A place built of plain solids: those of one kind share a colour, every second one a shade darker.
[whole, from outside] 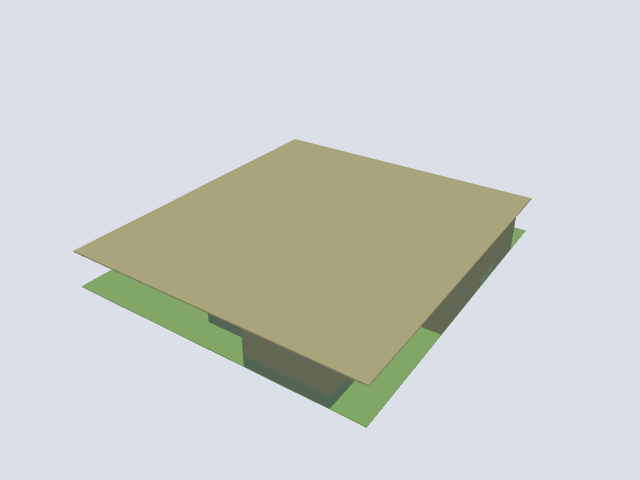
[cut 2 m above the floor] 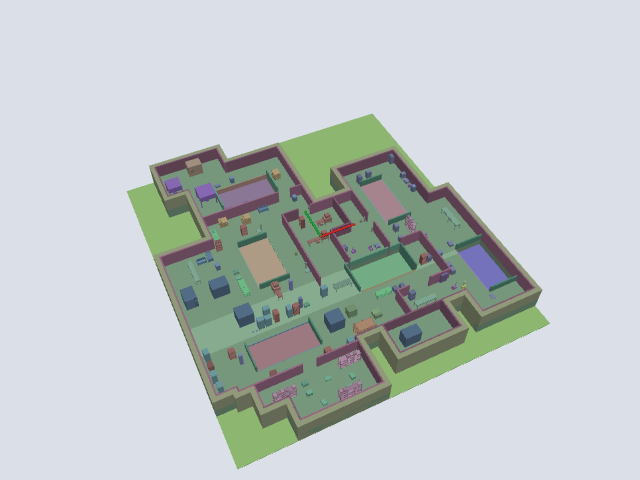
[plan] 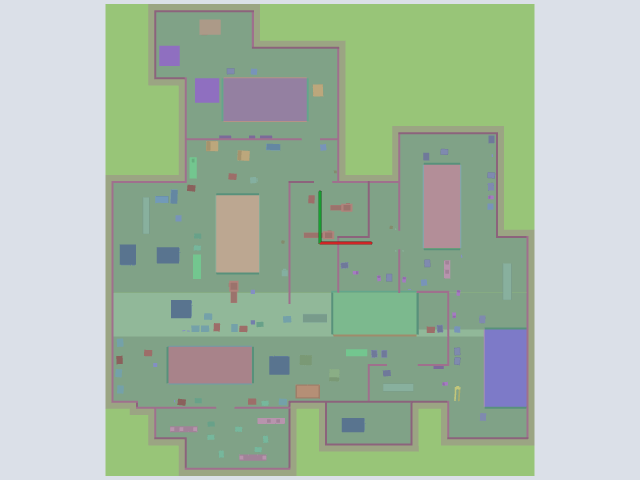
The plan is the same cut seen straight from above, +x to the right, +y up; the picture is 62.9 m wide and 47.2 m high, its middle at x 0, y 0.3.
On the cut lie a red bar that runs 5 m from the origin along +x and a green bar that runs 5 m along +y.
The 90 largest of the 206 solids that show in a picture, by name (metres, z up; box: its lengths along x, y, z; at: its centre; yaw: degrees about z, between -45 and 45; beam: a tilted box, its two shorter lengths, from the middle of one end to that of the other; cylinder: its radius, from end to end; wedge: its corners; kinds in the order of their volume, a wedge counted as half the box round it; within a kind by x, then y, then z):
{
 "floor_1": {"box": [6.2, 3.8, 1.5], "at": [-18.0, -12.0, -0.75]},
 "floor_2": {"box": [10.8, 7.6, 1.5], "at": [-15.7, 0.9, -0.75]},
 "floor_3": {"box": [7.4, 0.8, 1.5], "at": [-13.2, 15.9, -0.75]},
 "floor_4": {"box": [4.4, 3.6, 1.5], "at": [-11.7, 13.7, -0.75]},
 "floor_5": {"box": [11.0, 3.6, 1.5], "at": [-11.4, 21.7, -0.75]},
 "floor_6": {"box": [16.4, 0.6, 1.5], "at": [-10.5, -16.6, -0.75]},
 "floor_7": {"box": [22.4, 4.3, 1.5], "at": [-9.9, -7.05, -0.75]},
 "floor_8": {"box": [14.6, 3.0, 1.5], "at": [-9.6, -18.4, -0.75]},
 "floor_9": {"box": [11.6, 3.0, 1.5], "at": [-8.1, -21.4, -0.75]},
 "floor_10": {"box": [19.4, 3.6, 1.5], "at": [-7.2, 18.1, -0.75]},
 "floor_11": {"box": [16.4, 5.2, 1.5], "at": [-5.7, 9.3, -0.75]},
 "floor_12": {"box": [31.2, 2.0, 1.5], "at": [-5.5, 5.7, -0.75]},
 "floor_13": {"box": [37.2, 2.2, 1.5], "at": [-2.5, -15.0, -0.75]},
 "floor_14": {"box": [37.2, 0.9, 1.5], "at": [-2.5, -9.65, -0.75]},
 "floor_15": {"box": [42.2, 0.2, 1.5], "at": [0.0, -16.2, -0.75]},
 "floor_16": {"box": [42.2, 2.0, 1.5], "at": [0.0, -3.9, -0.75]},
 "floor_17": {"box": [3.8, 4.4, 1.5], "at": [0.6, 14.1, -0.75]},
 "floor_18": {"box": [16.0, 5.2, 1.5], "at": [2.1, 2.1, -0.75]},
 "floor_19": {"box": [22.8, 3.8, 1.5], "at": [4.7, -12.0, -0.75]},
 "floor_20": {"box": [9.8, 4.2, 1.5], "at": [4.8, -18.4, -0.75]},
 "floor_21": {"box": [27.0, 2.4, 1.5], "at": [7.6, -1.7, -0.75]},
 "floor_22": {"box": [11.0, 3.8, 1.5], "at": [12.6, 9.6, -0.75]},
 "floor_23": {"box": [6.6, 0.7, 1.5], "at": [12.8, -8.85, -0.75]},
 "floor_24": {"box": [11.6, 3.6, 1.5], "at": [15.3, -6.7, -0.75]},
 "floor_25": {"box": [4.2, 6.4, 1.5], "at": [16.0, 4.5, -0.75]},
 "floor_26": {"box": [9.2, 3.6, 1.5], "at": [16.5, -18.1, -0.75]},
 "floor_27": {"box": [7.2, 1.8, 1.5], "at": [17.5, 0.4, -0.75]},
 "floor_28": {"box": [0.8, 7.6, 1.5], "at": [20.7, -12.3, -0.75]},
 "wall_rim_1": {"box": [0.6, 21.8, 5.1], "at": [-20.8, -4.8, 1.05]},
 "wall_rim_2": {"box": [3.0, 0.6, 5.1], "at": [-19.6, -16.0, 1.05]},
 "wall_rim_3": {"box": [2.4, 0.6, 5.1], "at": [-17.5, -16.6, 1.05]},
 "wall_rim_4": {"box": [7.8, 0.6, 5.1], "at": [-17.2, 6.4, 1.05]},
 "wall_rim_5": {"box": [0.6, 2.4, 5.1], "at": [-16.6, -18.1, 1.05]},
 "wall_rim_6": {"box": [0.6, 6.8, 5.1], "at": [-16.6, 19.5, 1.05]},
 "wall_rim_7": {"box": [3.6, 0.6, 5.1], "at": [-15.1, -19.6, 1.05]},
 "wall_rim_8": {"box": [3.6, 0.6, 5.1], "at": [-15.1, 15.8, 1.05]},
 "wall_rim_9": {"box": [0.6, 2.4, 5.1], "at": [-13.6, -21.1, 1.05]},
 "wall_rim_10": {"box": [0.6, 8.8, 5.1], "at": [-13.6, 11.1, 1.05]},
 "wall_rim_11": {"box": [11.0, 0.6, 5.1], "at": [-11.4, 23.2, 1.05]},
 "wall_rim_12": {"box": [11.6, 0.6, 5.1], "at": [-8.1, -22.6, 1.05]},
 "wall_rim_13": {"box": [0.6, 3.0, 5.1], "at": [-6.2, 21.4, 1.05]},
 "wall_rim_14": {"box": [0.6, 6.0, 5.1], "at": [-2.6, -19.3, 1.05]},
 "wall_rim_15": {"box": [9.0, 0.6, 5.1], "at": [-2.0, 19.6, 1.05]},
 "wall_rim_16": {"box": [3.4, 0.6, 5.1], "at": [-1.2, -16.0, 1.05]},
 "wall_rim_17": {"box": [0.6, 3.6, 5.1], "at": [0.2, -18.1, 1.05]},
 "wall_rim_18": {"box": [0.6, 12.6, 5.1], "at": [2.2, 13.0, 1.05]},
 "wall_rim_19": {"box": [9.8, 0.6, 5.1], "at": [4.8, -20.2, 1.05]},
 "wall_rim_20": {"box": [5.8, 0.6, 5.1], "at": [4.8, 6.4, 1.05]},
 "wall_rim_21": {"box": [0.6, 4.2, 5.1], "at": [7.4, 8.8, 1.05]},
 "wall_rim_22": {"box": [0.6, 3.6, 5.1], "at": [9.4, -18.1, 1.05]},
 "wall_rim_23": {"box": [3.4, 0.6, 5.1], "at": [10.8, -16.0, 1.05]},
 "wall_rim_24": {"box": [0.6, 3.0, 5.1], "at": [12.2, -17.8, 1.05]},
 "wall_rim_25": {"box": [11.0, 0.6, 5.1], "at": [12.6, 11.2, 1.05]},
 "wall_rim_26": {"box": [9.2, 0.6, 5.1], "at": [16.5, -19.6, 1.05]},
 "wall_rim_27": {"box": [0.6, 9.6, 5.1], "at": [17.8, 6.1, 1.05]},
 "wall_rim_28": {"box": [3.6, 0.6, 5.1], "at": [19.3, 1.0, 1.05]},
 "wall_rim_29": {"box": [0.6, 20.0, 5.1], "at": [20.8, -9.3, 1.05]},
 "ceil_all_1": {"box": [42.2, 46.4, 0.2], "at": [0.0, 0.3, 3.7]},
 "wall_1": {"box": [0.2, 21.8, 5.1], "at": [-20.4, -4.8, 1.05]},
 "wall_2": {"box": [7.4, 0.2, 5.1], "at": [-16.8, 6.0, 1.05]},
 "wall_3": {"box": [7.9, 0.2, 5.1], "at": [-14.15, -16.2, 1.05]},
 "wall_4": {"box": [0.2, 10.4, 5.1], "at": [-13.2, 11.1, 1.05]},
 "wall_5": {"box": [9.8, 0.2, 5.1], "at": [-11.4, 22.8, 1.05]},
 "wall_6": {"box": [10.4, 0.2, 5.1], "at": [-8.1, -22.2, 1.05]},
 "wall_7": {"box": [11.5, 0.2, 5.1], "at": [-7.55, 10.2, 1.05]},
 "wall_8": {"box": [0.2, 12.1, 5.1], "at": [-3.0, 0.05, 1.05]},
 "wall_9": {"box": [8.6, 0.2, 5.1], "at": [-2.4, 19.2, 1.05]},
 "wall_10": {"box": [0.2, 13.4, 5.1], "at": [1.8, 12.6, 1.05]},
 "wall_11": {"box": [8.6, 0.2, 5.1], "at": [4.8, -19.8, 1.05]},
 "wall_12": {"box": [15.8, 0.2, 5.1], "at": [4.8, -15.6, 1.05]},
 "wall_13": {"box": [0.2, 9.7, 5.1], "at": [7.8, 6.05, 1.05]},
 "wall_14": {"box": [0.2, 7.4, 5.1], "at": [12.6, -8.4, 1.05]},
 "wall_15": {"box": [9.8, 0.2, 5.1], "at": [12.6, 10.8, 1.05]},
 "wall_16": {"box": [8.0, 0.2, 5.1], "at": [16.5, -19.2, 1.05]},
 "wall_17": {"box": [0.2, 10.4, 5.1], "at": [17.4, 5.7, 1.05]},
 "wall_18": {"box": [0.2, 20.0, 5.1], "at": [20.4, -9.3, 1.05]},
 "floor_base_1": {"box": [42.2, 46.4, 0.1], "at": [0.0, 0.3, -1.55]},
 "floor_sorter_bed_1": {"box": [3.6, 8.2, 1.5], "at": [12.0, 3.6, -0.75]},
 "floor_plant_bed_1": {"box": [4.2, 7.6, 1.36], "at": [-8.1, 0.9, -0.82]},
 "rackoven_1": {"box": [1.6, 2.0, 2.5], "at": [-18.9, -1.15, 1.35]},
 "rackoven_2": {"box": [2.2, 1.6, 2.3], "at": [-14.96, -1.2, 1.25]},
 "rackoven_3": {"box": [2.0, 1.8, 2.3], "at": [-13.65, -6.5, 1.25]},
 "rackoven_4": {"box": [2.0, 1.8, 2.3], "at": [-4.0, -12.05, 1.25]},
 "rackoven_5": {"box": [2.2, 1.4, 2.4], "at": [3.25, -17.9, 1.3]},
 "floor_oven_bed_1": {"box": [8.2, 3.6, 1.32], "at": [-10.8, -12.0, -0.84]},
 "floor_silo_bed_1": {"box": [8.2, 4.2, 0.62], "at": [-5.4, 14.1, -1.19]},
 "floor_cooler_base_1": {"box": [8.2, 4.1, 0.58], "at": [5.4, -6.95, -1.21]},
 "silo_1": {"box": [2.0, 2.0, 1.9], "at": [-14.8, 18.4, 2.15]},
 "silo_2": {"box": [2.4, 2.4, 1.7], "at": [-11.1, 15.0, 2.05]},
 "floor_dock_well_1": {"box": [4.1, 7.6, 0.54], "at": [18.25, -12.3, -1.23]}
}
